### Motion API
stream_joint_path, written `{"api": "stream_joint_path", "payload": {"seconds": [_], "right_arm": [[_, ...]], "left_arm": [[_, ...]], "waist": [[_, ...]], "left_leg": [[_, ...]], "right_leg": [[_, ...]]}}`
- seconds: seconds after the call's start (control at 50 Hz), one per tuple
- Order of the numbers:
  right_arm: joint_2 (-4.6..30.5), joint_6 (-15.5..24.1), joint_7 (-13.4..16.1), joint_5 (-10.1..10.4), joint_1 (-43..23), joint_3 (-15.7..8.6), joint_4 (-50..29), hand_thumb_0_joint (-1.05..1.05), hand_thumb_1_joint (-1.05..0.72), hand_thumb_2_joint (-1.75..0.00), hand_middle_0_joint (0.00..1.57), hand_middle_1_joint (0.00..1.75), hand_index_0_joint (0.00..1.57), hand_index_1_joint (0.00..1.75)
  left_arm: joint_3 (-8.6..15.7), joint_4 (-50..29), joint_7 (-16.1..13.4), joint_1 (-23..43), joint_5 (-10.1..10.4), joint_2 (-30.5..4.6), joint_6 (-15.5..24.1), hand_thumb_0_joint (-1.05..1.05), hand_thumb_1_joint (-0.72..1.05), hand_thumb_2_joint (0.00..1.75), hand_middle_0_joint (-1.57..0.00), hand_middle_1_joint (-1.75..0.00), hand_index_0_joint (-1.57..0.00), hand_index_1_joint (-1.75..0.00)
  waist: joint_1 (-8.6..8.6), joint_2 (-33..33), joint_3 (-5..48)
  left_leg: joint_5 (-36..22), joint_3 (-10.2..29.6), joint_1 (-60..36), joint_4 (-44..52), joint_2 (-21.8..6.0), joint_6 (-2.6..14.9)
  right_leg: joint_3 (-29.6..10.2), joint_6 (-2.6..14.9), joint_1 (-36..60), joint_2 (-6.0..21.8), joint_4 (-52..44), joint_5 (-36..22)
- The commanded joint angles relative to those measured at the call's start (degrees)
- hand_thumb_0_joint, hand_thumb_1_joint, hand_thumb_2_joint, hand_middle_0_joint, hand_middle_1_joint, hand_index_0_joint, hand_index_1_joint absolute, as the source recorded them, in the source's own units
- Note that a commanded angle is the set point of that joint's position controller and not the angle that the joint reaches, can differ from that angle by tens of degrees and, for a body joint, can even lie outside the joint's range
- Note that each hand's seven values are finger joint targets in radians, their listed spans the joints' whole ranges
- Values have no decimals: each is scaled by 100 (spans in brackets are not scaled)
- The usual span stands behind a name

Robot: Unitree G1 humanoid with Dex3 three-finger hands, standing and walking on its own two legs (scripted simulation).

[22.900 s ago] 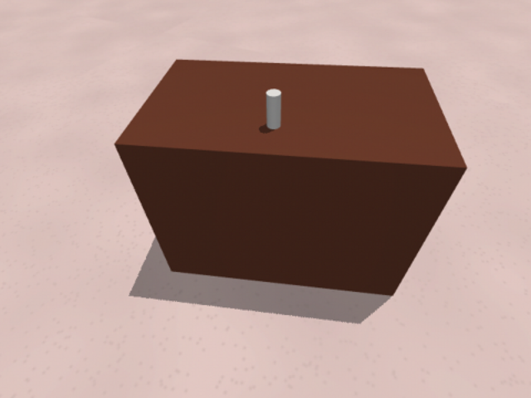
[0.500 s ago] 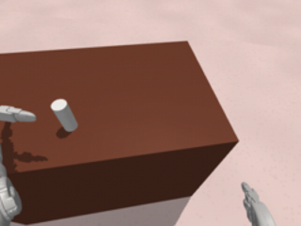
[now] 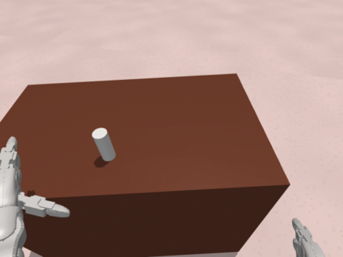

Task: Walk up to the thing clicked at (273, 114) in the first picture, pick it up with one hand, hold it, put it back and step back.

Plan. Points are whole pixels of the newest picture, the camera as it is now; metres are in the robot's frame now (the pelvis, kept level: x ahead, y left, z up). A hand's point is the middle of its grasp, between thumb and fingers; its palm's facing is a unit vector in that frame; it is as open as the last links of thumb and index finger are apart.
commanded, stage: sink last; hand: left
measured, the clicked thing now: (104, 145) +0.45 +0.23 +0.00
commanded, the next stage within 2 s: home in 0.54 s
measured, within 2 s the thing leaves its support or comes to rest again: neither
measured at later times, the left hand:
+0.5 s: hand (21, 246) +0.15 +0.26 +0.12, palm faces +0.42 -0.80 -0.43, open 17.4 cm
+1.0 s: hand out of the picture +0.14 +0.22 +0.01, palm faces +0.26 -0.92 -0.30, open 17.7 cm
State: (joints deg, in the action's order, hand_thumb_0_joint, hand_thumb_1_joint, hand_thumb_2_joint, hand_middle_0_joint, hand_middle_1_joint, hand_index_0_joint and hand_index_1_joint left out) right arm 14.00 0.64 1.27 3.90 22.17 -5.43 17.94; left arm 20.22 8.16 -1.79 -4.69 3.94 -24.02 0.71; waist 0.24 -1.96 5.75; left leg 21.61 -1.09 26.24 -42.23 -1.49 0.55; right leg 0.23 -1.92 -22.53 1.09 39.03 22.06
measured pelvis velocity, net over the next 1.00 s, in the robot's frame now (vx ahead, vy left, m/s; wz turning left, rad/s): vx -0.02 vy -0.01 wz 0.02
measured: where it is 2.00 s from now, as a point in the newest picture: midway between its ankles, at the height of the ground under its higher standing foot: outside the picture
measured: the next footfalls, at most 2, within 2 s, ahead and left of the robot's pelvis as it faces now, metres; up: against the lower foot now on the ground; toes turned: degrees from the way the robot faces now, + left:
none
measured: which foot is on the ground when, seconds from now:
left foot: down 0.00-1.00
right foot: down 0.00-1.00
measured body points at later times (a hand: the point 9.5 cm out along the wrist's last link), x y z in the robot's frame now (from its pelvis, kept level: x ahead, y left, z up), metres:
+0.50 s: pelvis -0.03 -0.03 +0.00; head -0.04 -0.04 +0.45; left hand +0.12 +0.30 +0.15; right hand +0.14 -0.29 -0.05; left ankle +0.00 +0.11 -0.72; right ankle -0.02 -0.14 -0.72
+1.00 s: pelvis -0.02 -0.01 +0.01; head -0.01 -0.02 +0.46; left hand +0.12 +0.27 +0.03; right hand +0.15 -0.23 -0.07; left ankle +0.00 +0.11 -0.72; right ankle -0.02 -0.14 -0.72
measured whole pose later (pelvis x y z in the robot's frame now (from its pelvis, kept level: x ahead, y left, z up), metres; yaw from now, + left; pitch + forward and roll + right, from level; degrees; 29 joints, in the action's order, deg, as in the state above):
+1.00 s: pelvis -0.02 -0.01 +0.01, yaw +1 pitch +0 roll +0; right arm 9.1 7.7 2.3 0.6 17.2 -1.9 27.2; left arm 9.9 5.0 -1.5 -27.3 2.1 -13.2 12.4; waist 1.8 -1.0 -0.3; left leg 17.3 -0.8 20.2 -37.0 -0.6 0.0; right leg 0.6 -1.3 -17.7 1.9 37.0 19.8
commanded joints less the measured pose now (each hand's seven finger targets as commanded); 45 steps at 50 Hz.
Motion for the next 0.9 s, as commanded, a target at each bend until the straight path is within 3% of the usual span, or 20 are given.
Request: {"api": "stream_joint_path", "payload": {"seconds": [0.0, 0.1, 0.16, 0.2, 0.24, 0.28, 0.32, 0.38, 0.4, 0.42, 0.44, 0.46, 0.52, 0.6, 0.62, 0.7, 0.74, 0.78, 0.8, 0.88], "right_arm": [[632, 280, 194, 2, -199, -352, -858, 0, 55, -5, 5, 5, 5, 5], [596, 304, 229, -53, -164, -438, -854, 0, 55, -5, 5, 5, 5, 5], [752, 363, 255, -77, -168, -687, -964, 0, 55, -4, 6, 5, 5, 5], [729, 434, 246, -82, -168, -704, -1149, 0, 55, -4, 6, 5, 5, 5], [774, 454, 264, -91, -146, -782, -1049, 0, 55, -4, 6, 5, 5, 5], [561, 500, 266, -104, -124, -580, -1124, 0, 55, -5, 5, 5, 5, 5], [602, 530, 301, -102, -11, -693, -992, 0, 54, -5, 6, 5, 5, 5], [499, 619, 263, -127, -88, -510, -929, 0, 54, -5, 6, 5, 5, 5], [478, 653, 258, -140, -51, -513, -898, 0, 55, -5, 6, 5, 5, 5], [654, 689, 269, -143, -264, -657, -985, 0, 55, -5, 6, 5, 5, 5], [631, 745, 263, -159, -308, -595, -1131, 0, 54, -5, 6, 5, 5, 5], [534, 790, 247, -166, -288, -452, -1097, 0, 53, -5, 6, 5, 5, 5], [664, 834, 273, -182, -205, -637, -838, 0, 53, -5, 5, 5, 5, 5], [581, 926, 255, -190, -327, -498, -787, 0, 50, -6, 5, 5, 5, 5], [581, 960, 251, -184, -478, -482, -920, 0, 50, -6, 5, 5, 5, 5], [250, 1021, 204, -182, -495, -107, -605, 0, 18, -38, 12, 16, 12, 16], [135, 1037, 188, -202, -450, 31, -357, 0, 2, -47, 12, 17, 12, 17], [-50, 1048, 140, -199, -731, 310, -313, 0, -14, -51, 13, 19, 13, 19], [42, 1042, 157, -212, -879, 228, -259, 0, -22, -51, 13, 19, 13, 19], [573, 1051, 201, -279, -762, -190, -58, 0, -40, -61, 15, 22, 15, 22]], "left_arm": [[551, -2698, -277, 180, 69, -1199, 477, 0, -52, 0, -5, -4, -5, -3], [323, -3528, -246, -1249, 73, -738, 640, 0, -52, 1, -5, -4, -5, -4], [475, -3913, -222, -1849, 71, -737, 748, 0, -51, 1, -5, -5, -5, -4], [531, -4098, -197, -2212, 79, -698, 847, 0, -51, 1, -5, -5, -6, -4], [590, -4090, -181, -2019, 85, -713, 925, 0, -51, 1, -5, -5, -6, -4], [630, -3815, -174, -1908, 77, -672, 993, 0, -52, 2, -5, -5, -5, -4], [597, -3567, -150, -1972, 58, -594, 1063, 0, -53, 1, -5, -5, -6, -5], [651, -3322, -96, -1949, 45, -641, 1199, 0, -53, 2, -5, -5, -6, -5], [840, -3341, -101, -1855, 37, -783, 1267, 0, -53, 2, -5, -5, -5, -5], [803, -3321, -95, -1833, 34, -783, 1319, 0, -52, 2, -5, -5, -5, -5], [842, -3299, -98, -1734, 28, -810, 1379, 0, -53, 2, -5, -5, -5, -5], [893, -3179, -106, -1772, 19, -808, 1425, 0, -54, 2, -5, -5, -5, -5], [1095, -2818, -144, -1897, 13, -978, 1535, 0, -54, 3, -5, -5, -5, -5], [748, -2637, -113, -1862, -3, -663, 1626, 0, -58, 4, -6, -5, -6, -6], [806, -2746, -126, -1765, -1, -749, 1662, 0, -59, 5, -7, -5, -6, -6], [517, -2610, -136, -2018, -51, -520, 1720, 0, -61, 2, -4, -5, -4, -5], [343, -2383, -122, -2015, -68, -354, 1724, 0, -60, 4, -5, -5, -5, -5], [106, -2241, -86, -1988, -70, -203, 1727, 0, -60, 3, -4, -5, -5, -5], [90, -2031, -97, -2150, -84, -184, 1709, 0, -61, 3, -4, -5, -5, -5], [-515, -1614, -35, -2102, -137, 222, 1617, 0, -59, 4, -5, -5, -5, -5]], "waist": [[132, -420, 509], [143, -282, 205], [153, -105, 151], [169, -66, 75], [92, 89, -291], [93, 314, -425], [68, 285, -494], [197, 349, -610], [230, 285, -576], [239, 225, -544], [224, 246, -484], [290, 249, -444], [297, 142, -407], [252, 162, -432], [269, 115, -314], [354, -160, -475], [279, -83, -511], [338, -124, -591], [368, -69, -538], [73, 110, -373]], "left_leg": [[-1692, -93, -888, 769, 50, -112], [-1562, -155, -802, 760, 94, -64], [-1268, -151, -796, 793, 108, -42], [-1258, -145, -797, 795, 111, -40], [-828, -168, -661, 833, 139, -12], [-559, -164, -600, 849, 163, 25], [-470, -174, -649, 900, 178, 23], [-385, -183, -563, 897, 219, 30], [-323, -184, -589, 904, 225, 26], [-225, -181, -594, 953, 230, 10], [-151, -173, -611, 969, 227, 16], [-204, -161, -654, 995, 219, 16], [-462, -189, -634, 941, 249, 10], [-550, -178, -748, 1021, 225, 19], [-507, -166, -802, 1055, 227, 24], [-525, -159, -750, 1247, 197, 11], [-517, -120, -783, 1295, 157, 18], [-512, -134, -690, 1289, 169, 11], [-500, -128, -679, 1305, 162, 8], [-827, -109, -972, 1241, 120, -6]], "right_leg": [[290, 229, 164, -145, -457, -1477], [274, 208, 152, -105, -492, -1443], [282, 196, 132, -106, -547, -1156], [299, 186, 134, -107, -559, -1124], [252, 165, -86, -84, -678, -757], [209, 123, -80, -38, -786, -490], [175, 135, -171, -17, -818, -378], [110, 113, -140, 51, -905, -213], [71, 109, -131, 66, -923, -127], [34, 121, -131, 79, -959, 46], [35, 127, -74, 72, -977, 143], [69, 125, 6, 63, -975, 91], [-22, 114, 91, 110, -1004, -176], [7, 115, 124, 96, -1017, -327], [29, 120, 186, 84, -1028, -280], [202, 191, 235, -14, -942, -376], [253, 186, 265, -44, -920, -415], [255, 185, 249, -40, -939, -403], [251, 196, 264, -48, -950, -360], [289, 183, 158, -93, -907, -694]]}}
